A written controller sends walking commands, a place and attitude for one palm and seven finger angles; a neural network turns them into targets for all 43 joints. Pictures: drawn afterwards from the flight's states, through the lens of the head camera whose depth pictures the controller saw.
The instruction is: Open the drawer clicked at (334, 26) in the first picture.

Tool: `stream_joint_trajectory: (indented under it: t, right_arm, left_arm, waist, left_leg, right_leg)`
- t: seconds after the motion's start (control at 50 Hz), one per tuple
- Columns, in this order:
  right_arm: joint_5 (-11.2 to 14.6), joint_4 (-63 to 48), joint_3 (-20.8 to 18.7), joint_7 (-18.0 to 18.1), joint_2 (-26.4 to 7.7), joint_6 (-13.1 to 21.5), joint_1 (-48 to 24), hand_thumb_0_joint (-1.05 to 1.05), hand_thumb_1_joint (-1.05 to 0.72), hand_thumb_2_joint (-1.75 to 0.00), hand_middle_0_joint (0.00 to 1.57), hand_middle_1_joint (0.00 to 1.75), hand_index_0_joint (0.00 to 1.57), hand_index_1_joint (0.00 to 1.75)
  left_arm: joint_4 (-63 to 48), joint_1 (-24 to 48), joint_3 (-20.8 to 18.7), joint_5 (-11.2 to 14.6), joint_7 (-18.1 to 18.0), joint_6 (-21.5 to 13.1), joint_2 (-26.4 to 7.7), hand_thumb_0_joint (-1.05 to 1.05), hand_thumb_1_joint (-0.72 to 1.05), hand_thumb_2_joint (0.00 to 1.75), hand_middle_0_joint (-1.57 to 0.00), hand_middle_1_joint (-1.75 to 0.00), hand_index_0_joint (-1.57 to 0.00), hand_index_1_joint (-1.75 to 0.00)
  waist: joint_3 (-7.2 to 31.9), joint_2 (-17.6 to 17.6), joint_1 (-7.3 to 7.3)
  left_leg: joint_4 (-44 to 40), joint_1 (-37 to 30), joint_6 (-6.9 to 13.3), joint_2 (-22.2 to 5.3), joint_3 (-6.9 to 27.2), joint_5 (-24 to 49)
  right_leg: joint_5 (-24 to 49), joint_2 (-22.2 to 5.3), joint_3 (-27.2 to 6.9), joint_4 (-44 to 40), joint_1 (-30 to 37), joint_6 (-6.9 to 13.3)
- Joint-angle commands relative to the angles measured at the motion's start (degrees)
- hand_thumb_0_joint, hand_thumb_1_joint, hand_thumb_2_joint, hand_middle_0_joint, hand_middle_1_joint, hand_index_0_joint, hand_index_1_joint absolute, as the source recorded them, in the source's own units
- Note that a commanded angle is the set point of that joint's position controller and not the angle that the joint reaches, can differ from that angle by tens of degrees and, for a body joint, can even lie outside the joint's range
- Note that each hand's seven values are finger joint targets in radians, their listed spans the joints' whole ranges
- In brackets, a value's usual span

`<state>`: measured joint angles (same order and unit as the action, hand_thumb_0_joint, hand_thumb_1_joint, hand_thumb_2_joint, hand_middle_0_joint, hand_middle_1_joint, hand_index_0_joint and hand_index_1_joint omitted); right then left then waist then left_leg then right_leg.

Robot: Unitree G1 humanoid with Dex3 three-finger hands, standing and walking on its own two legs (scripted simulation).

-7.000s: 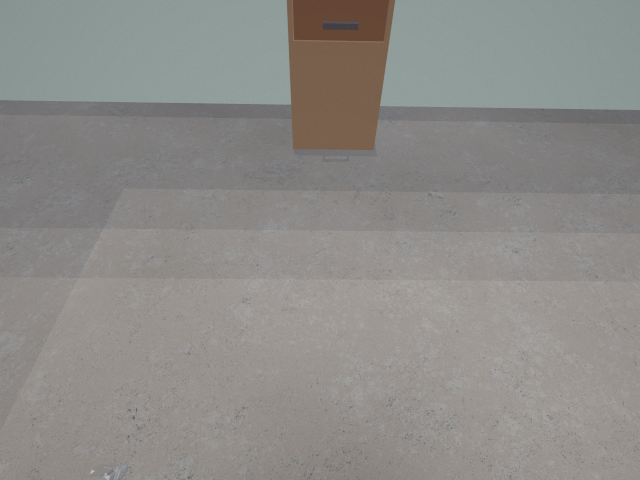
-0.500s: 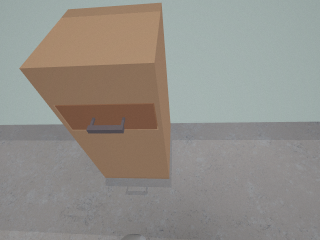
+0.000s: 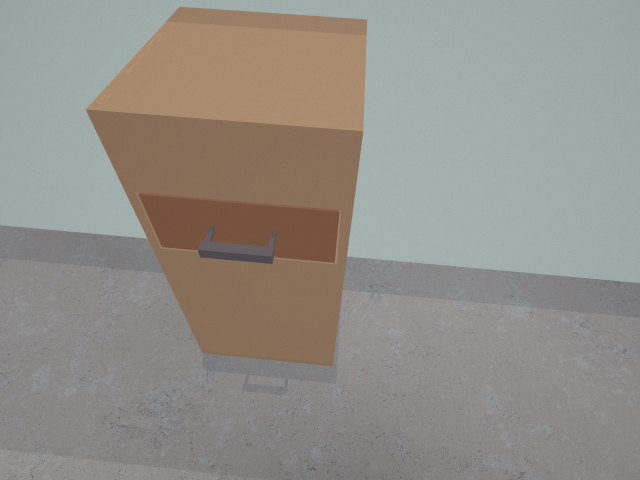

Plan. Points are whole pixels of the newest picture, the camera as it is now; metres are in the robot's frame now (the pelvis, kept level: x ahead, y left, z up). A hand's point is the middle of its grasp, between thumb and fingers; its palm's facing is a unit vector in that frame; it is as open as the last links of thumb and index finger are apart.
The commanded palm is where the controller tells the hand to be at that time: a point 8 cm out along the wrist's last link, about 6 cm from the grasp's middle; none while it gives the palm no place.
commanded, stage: come to a stop and stand still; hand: left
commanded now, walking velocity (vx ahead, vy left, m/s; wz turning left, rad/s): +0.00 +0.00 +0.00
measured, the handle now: (239, 243) +0.55 +0.22 -0.13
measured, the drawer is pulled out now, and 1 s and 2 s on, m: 0.00 0.00 0.00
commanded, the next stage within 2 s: look again from close up in 0.50 s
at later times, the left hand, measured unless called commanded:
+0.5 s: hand out of the picture +0.04 +0.18 -0.18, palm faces +0.02 -0.98 -0.20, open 7.3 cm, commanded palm none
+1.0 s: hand out of the picture +0.06 +0.21 -0.17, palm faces +0.01 -0.97 -0.24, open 7.4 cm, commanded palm none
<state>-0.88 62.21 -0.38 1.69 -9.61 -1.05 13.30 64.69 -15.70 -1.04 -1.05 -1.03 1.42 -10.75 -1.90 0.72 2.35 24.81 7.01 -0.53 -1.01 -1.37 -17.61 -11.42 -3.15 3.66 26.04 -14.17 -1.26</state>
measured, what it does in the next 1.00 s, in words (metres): stands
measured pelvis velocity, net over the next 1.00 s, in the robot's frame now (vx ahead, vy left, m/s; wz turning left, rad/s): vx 0.00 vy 0.01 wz -0.01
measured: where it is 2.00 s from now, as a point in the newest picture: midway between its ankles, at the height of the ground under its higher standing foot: outside the picture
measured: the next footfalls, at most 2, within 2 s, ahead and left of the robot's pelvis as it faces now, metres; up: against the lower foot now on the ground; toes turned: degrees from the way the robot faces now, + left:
none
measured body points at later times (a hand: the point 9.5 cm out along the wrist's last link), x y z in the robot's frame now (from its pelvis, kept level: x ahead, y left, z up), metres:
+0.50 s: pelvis +0.03 +0.00 +0.00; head +0.05 +0.01 +0.45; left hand +0.04 +0.23 -0.16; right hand +0.00 -0.20 -0.16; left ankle -0.05 +0.12 -0.74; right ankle +0.02 -0.13 -0.74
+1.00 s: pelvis +0.00 +0.01 -0.01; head -0.02 +0.02 +0.44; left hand +0.06 +0.26 -0.15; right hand +0.06 -0.25 -0.14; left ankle -0.05 +0.12 -0.74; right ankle +0.02 -0.13 -0.74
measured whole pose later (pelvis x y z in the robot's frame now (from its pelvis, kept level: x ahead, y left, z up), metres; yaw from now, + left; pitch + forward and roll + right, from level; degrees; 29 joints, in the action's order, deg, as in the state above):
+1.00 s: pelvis +0.00 +0.01 -0.01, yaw -1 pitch -3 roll -1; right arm -1.3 56.7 -0.9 1.2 -14.0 -0.2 12.1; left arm 57.2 -13.7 -0.1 -0.8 -1.7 0.4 -13.2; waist -0.6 0.1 0.0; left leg 31.0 7.1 0.3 -1.4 -2.0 -21.2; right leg -13.1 -2.9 2.9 29.3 -13.3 -1.9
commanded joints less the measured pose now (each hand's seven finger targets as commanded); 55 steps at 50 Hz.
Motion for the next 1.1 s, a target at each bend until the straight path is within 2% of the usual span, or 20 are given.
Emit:
stream_joint_trajectory:
  t: [0.0, 0.08, 0.22, 0.32, 0.44, 0.56, 0.58, 0.6, 0.62, 0.64, 0.66, 0.68, 0.7, 0.72, 0.76, 0.8, 0.94, 0.98, 1.04, 1.08]
  right_arm:
    - [0.5, -0.8, -0.8, 0.4, -6.0, 1.9, 4.1, 0.00, -0.90, -0.90, 0.20, 0.30, 0.20, 0.30]
    - [0.6, 0.5, -0.5, 0.6, -5.5, 2.3, 5.2, 0.00, -0.90, -0.90, 0.20, 0.30, 0.20, 0.30]
    - [0.5, 2.0, -0.3, 1.0, -4.2, 2.6, 7.2, 0.00, -0.90, -0.90, 0.20, 0.30, 0.20, 0.30]
    - [0.5, 2.5, -0.4, 1.2, -3.5, 2.5, 8.4, 0.00, -0.90, -0.90, 0.20, 0.30, 0.20, 0.30]
    - [0.5, 2.8, -0.6, 1.2, -3.2, 2.7, 9.1, 0.00, -0.90, -0.90, 0.20, 0.30, 0.20, 0.30]
    - [0.5, 2.9, -0.6, 1.3, -3.1, 2.7, 9.4, 0.00, -0.90, -0.90, 0.20, 0.30, 0.20, 0.30]
    - [0.0, -3.3, -1.8, 0.4, -11.3, 2.5, 6.5, 0.00, -0.90, -0.90, 0.20, 0.30, 0.20, 0.30]
    - [-0.7, -5.2, -2.3, 0.9, -11.3, 4.0, 6.3, 0.00, -0.90, -0.90, 0.20, 0.30, 0.20, 0.30]
    - [-0.6, -5.4, -2.8, 1.3, -10.3, 4.4, 7.5, 0.00, -0.90, -0.90, 0.20, 0.30, 0.20, 0.30]
    - [-0.3, -5.6, -2.4, 1.6, -8.5, 4.4, 8.0, 0.00, -0.90, -0.90, 0.20, 0.30, 0.20, 0.30]
    - [-0.1, -6.1, -2.4, 1.6, -7.8, 3.9, 7.9, 0.00, -0.90, -0.90, 0.20, 0.30, 0.20, 0.30]
    - [-0.1, -6.8, -2.0, 1.3, -6.9, 3.1, 7.9, 0.00, -0.90, -0.90, 0.20, 0.30, 0.20, 0.30]
    - [0.0, -7.1, -2.2, 1.1, -7.2, 2.6, 7.8, 0.00, -0.90, -0.90, 0.20, 0.30, 0.20, 0.30]
    - [0.1, -7.5, -2.5, 1.0, -7.9, 2.3, 7.2, 0.00, -0.90, -0.90, 0.20, 0.30, 0.20, 0.30]
    - [0.0, -8.0, -2.7, 0.8, -9.3, 2.2, 5.2, 0.00, -0.90, -0.90, 0.20, 0.30, 0.20, 0.30]
    - [-0.1, -7.9, -2.2, 0.3, -9.2, 2.1, 4.0, 0.00, -0.90, -0.90, 0.20, 0.30, 0.20, 0.30]
    - [-0.2, -8.0, -1.7, -0.4, -11.4, 1.8, 0.3, 0.00, -0.90, -0.90, 0.20, 0.30, 0.20, 0.30]
    - [-0.2, -7.6, -1.6, -0.6, -11.4, 2.0, 0.6, 0.00, -0.90, -0.90, 0.20, 0.30, 0.20, 0.30]
    - [-0.1, -7.1, -1.3, -0.7, -11.2, 1.9, 0.2, 0.00, -0.90, -0.90, 0.20, 0.30, 0.20, 0.30]
    - [-0.1, -6.5, -1.2, -0.8, -10.7, 1.9, 0.8, 0.00, -0.90, -0.90, 0.20, 0.30, 0.20, 0.30]
  left_arm:
    - [-1.0, -1.3, -0.3, 0.4, -0.4, -1.7, -4.4, 0.00, 0.90, 0.90, -0.20, -0.30, -0.20, -0.30]
    - [-0.4, -1.7, -0.3, 0.6, -0.7, -1.7, -3.9, 0.00, 0.90, 0.90, -0.20, -0.30, -0.20, -0.30]
    - [0.2, -2.1, -0.2, 0.7, -1.1, -1.7, -3.0, 0.00, 0.90, 0.90, -0.20, -0.30, -0.20, -0.30]
    - [0.0, -1.9, -0.2, 0.7, -1.2, -1.6, -2.6, 0.00, 0.90, 0.90, -0.20, -0.30, -0.20, -0.30]
    - [-0.3, -2.0, -0.3, 0.8, -1.3, -1.8, -2.6, 0.00, 0.90, 0.90, -0.20, -0.30, -0.20, -0.30]
    - [-0.4, -2.2, -0.4, 0.8, -1.4, -1.9, -2.7, 0.00, 0.90, 0.90, -0.20, -0.30, -0.20, -0.30]
    - [-6.0, -1.7, 0.0, -0.1, -1.0, -3.1, -12.1, 0.00, 0.90, 0.90, -0.20, -0.30, -0.20, -0.30]
    - [-6.3, -2.6, -0.8, 0.1, -1.4, -3.4, -7.3, 0.00, 0.90, 0.90, -0.20, -0.30, -0.20, -0.30]
    - [-7.5, -2.4, -1.5, 0.0, -1.1, -3.8, -9.1, 0.00, 0.90, 0.90, -0.20, -0.30, -0.20, -0.30]
    - [-7.4, -4.3, -1.2, 0.2, -1.4, -4.0, -7.3, 0.00, 0.90, 0.90, -0.20, -0.30, -0.20, -0.30]
    - [-7.4, -5.5, -1.3, 0.2, -1.5, -3.9, -7.0, 0.00, 0.90, 0.90, -0.20, -0.30, -0.20, -0.30]
    - [-7.7, -5.4, -0.8, 0.5, -1.6, -3.5, -6.8, 0.00, 0.90, 0.90, -0.20, -0.30, -0.20, -0.30]
    - [-8.1, -4.8, -1.1, 0.4, -1.6, -3.3, -7.3, 0.00, 0.90, 0.90, -0.20, -0.30, -0.20, -0.30]
    - [-8.8, -3.5, -1.3, 0.3, -1.5, -3.0, -8.1, 0.00, 0.90, 0.90, -0.20, -0.30, -0.20, -0.30]
    - [-10.1, -1.5, -1.5, 0.2, -1.4, -2.8, -9.2, 0.00, 0.90, 0.90, -0.20, -0.30, -0.20, -0.30]
    - [-10.5, -1.3, -1.0, 0.4, -1.3, -2.5, -8.6, 0.00, 0.90, 0.90, -0.20, -0.30, -0.20, -0.30]
    - [-10.5, 1.1, -0.5, 0.4, -0.8, -2.0, -10.0, 0.00, 0.90, 0.90, -0.20, -0.30, -0.20, -0.30]
    - [-10.5, 1.3, -0.4, 0.3, -0.8, -2.0, -9.8, 0.00, 0.90, 0.90, -0.20, -0.30, -0.20, -0.30]
    - [-9.7, 0.9, 0.0, 0.4, -0.7, -2.0, -9.3, 0.00, 0.90, 0.90, -0.20, -0.30, -0.20, -0.30]
    - [-9.4, 0.7, 0.2, 0.4, -0.8, -1.9, -8.7, 0.00, 0.90, 0.90, -0.20, -0.30, -0.20, -0.30]
  waist:
    - [-0.3, 0.6, -1.73]
    - [0.4, -1.6, -1.50]
    - [-0.4, -2.6, -1.41]
    - [-1.6, -2.0, -1.60]
    - [-0.3, -0.9, -1.71]
    - [-0.2, -1.7, -1.82]
    - [-4.4, 2.7, -2.77]
    - [0.0, -3.8, -2.34]
    - [7.5, -8.8, -2.98]
    - [10.8, -6.9, -2.50]
    - [10.7, -2.0, -2.52]
    - [8.2, 3.0, -2.98]
    - [5.5, 6.1, -3.36]
    - [2.9, 6.2, -3.70]
    - [-0.2, 1.7, -3.52]
    - [-0.1, 0.1, -3.02]
    - [-2.6, -1.8, -2.48]
    - [-1.5, -2.4, -2.59]
    - [-2.0, -1.2, -2.40]
    - [-2.0, -1.7, -2.33]
  left_leg:
    - [-6.2, 4.0, 1.5, -5.6, 2.9, 10.9]
    - [-6.4, 3.4, 1.4, -6.0, 2.6, 14.7]
    - [-5.8, 2.9, 1.1, -5.9, 1.9, 19.2]
    - [-5.7, 2.9, 1.2, -5.9, 1.9, 19.5]
    - [-5.4, 1.8, 1.2, -5.8, 1.7, 20.5]
    - [-4.9, 0.8, 1.0, -5.7, 1.4, 23.1]
    - [-5.1, 4.3, 0.7, -3.6, 3.1, 19.0]
    - [-0.4, 5.7, 1.3, -5.2, 2.7, 25.2]
    - [2.3, 2.2, 2.0, -4.4, 2.6, 35.2]
    - [4.7, 0.9, 2.2, -4.8, 2.3, 35.7]
    - [6.4, 2.3, 2.0, -3.9, 2.1, 29.8]
    - [6.0, 4.5, 1.9, -3.0, 1.2, 20.8]
    - [5.6, 6.5, 1.8, -2.5, 1.0, 12.9]
    - [4.4, 7.3, 1.9, -2.4, 1.2, 9.5]
    - [2.9, 7.3, 2.2, -3.2, 2.2, 11.9]
    - [2.2, 6.8, 2.3, -3.9, 2.2, 14.8]
    - [-2.5, 8.7, 2.2, -4.4, 3.3, 5.3]
    - [-3.6, 8.4, 2.2, -4.6, 3.8, 5.0]
    - [-4.7, 9.0, 2.0, -4.6, 3.9, 3.9]
    - [-5.6, 9.0, 2.0, -4.9, 4.2, 3.6]
  right_leg:
    - [8.5, -3.4, -4.1, -4.3, 4.5, 1.3]
    - [10.1, -3.3, -3.1, -3.5, 6.5, 1.3]
    - [12.9, -3.4, -2.7, -2.8, 7.5, 1.5]
    - [13.1, -3.1, -2.5, -2.6, 7.2, 1.6]
    - [15.0, -3.2, -2.7, -2.4, 7.9, 1.8]
    - [17.1, -3.2, -2.5, -2.0, 8.1, 2.0]
    - [9.4, -0.6, -3.4, 1.0, 5.3, 2.7]
    - [11.1, -2.2, -3.5, 4.3, 6.7, 2.9]
    - [22.9, -2.6, -3.6, 7.1, 9.0, 4.3]
    - [25.6, -3.1, -3.5, 6.4, 10.3, 4.6]
    - [30.8, -4.1, -4.5, 5.8, 11.1, 4.7]
    - [31.8, -4.7, -6.0, 5.1, 10.8, 4.8]
    - [29.9, -5.6, -6.3, 4.0, 9.5, 4.8]
    - [26.1, -5.8, -6.5, 3.1, 7.2, 4.8]
    - [20.4, -4.7, -5.6, 2.8, 4.2, 4.3]
    - [15.5, -3.3, -4.6, 2.3, 4.6, 3.3]
    - [2.8, -2.9, -5.5, -2.6, 3.6, 2.1]
    - [2.6, -2.7, -5.1, -2.8, 4.5, 1.9]
    - [2.1, -3.0, -5.1, -3.7, 4.7, 1.5]
    - [2.1, -2.9, -4.5, -3.8, 5.1, 1.2]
